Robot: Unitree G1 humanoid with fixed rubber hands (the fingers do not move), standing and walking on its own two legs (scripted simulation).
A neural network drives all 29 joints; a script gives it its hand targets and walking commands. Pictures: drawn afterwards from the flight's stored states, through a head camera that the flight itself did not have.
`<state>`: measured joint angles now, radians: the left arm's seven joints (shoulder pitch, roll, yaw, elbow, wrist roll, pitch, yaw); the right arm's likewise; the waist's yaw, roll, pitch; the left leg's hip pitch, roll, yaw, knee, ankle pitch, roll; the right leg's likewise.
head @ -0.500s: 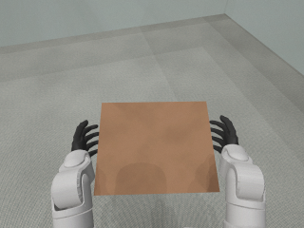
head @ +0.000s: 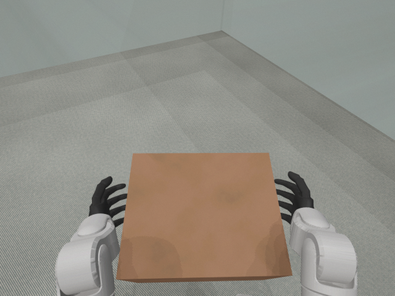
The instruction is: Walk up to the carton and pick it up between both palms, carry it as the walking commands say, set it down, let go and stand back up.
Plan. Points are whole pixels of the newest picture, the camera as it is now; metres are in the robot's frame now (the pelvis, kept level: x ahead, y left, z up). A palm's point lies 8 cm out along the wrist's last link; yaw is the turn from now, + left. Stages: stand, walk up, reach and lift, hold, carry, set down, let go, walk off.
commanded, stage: carry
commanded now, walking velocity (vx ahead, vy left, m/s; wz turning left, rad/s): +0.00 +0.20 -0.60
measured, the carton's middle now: (201, 220) +0.27 +0.01 +0.01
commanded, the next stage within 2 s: none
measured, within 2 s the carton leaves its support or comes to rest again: neither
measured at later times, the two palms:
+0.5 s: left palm (109, 206) +0.26 +0.18 +0.08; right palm (307, 265) +0.16 -0.15 +0.09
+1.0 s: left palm (116, 196) +0.28 +0.18 +0.08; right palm out of the picture +0.08 -0.10 +0.08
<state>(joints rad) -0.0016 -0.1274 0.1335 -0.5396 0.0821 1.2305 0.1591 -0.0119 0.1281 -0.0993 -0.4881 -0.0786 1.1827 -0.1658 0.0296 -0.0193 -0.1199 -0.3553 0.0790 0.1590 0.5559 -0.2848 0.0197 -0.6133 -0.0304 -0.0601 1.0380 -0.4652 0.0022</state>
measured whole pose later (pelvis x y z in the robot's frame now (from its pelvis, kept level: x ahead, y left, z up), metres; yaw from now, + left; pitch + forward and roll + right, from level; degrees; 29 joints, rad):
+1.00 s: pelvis -0.01 +0.18 +0.00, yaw -36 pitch +5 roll +2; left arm 0.02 -0.13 0.10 -0.56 0.10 1.18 0.14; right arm 0.00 0.13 -0.11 -0.56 -0.07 1.18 -0.17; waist -0.01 -0.02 -0.07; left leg -0.50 0.06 0.05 0.79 -0.38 -0.07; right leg -0.44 -0.06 0.04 0.59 -0.24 0.03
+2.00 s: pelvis +0.10 +0.32 -0.01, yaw -72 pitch +5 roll +0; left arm 0.00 -0.13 0.09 -0.51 0.09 1.19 0.15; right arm 0.01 0.13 -0.13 -0.54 -0.09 1.18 -0.16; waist 0.00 0.03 -0.10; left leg -0.51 0.10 0.15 0.91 -0.48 -0.05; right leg -0.40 -0.04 -0.10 0.65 -0.33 -0.02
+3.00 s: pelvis +0.32 +0.39 +0.00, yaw -109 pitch +4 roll -2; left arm 0.01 -0.13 0.09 -0.59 0.09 1.22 0.16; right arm 0.03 0.13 -0.10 -0.57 -0.09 1.17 -0.15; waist 0.03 -0.01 -0.06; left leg -0.38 0.12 0.18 0.58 -0.26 0.01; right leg -0.52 -0.04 -0.10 0.97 -0.48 0.03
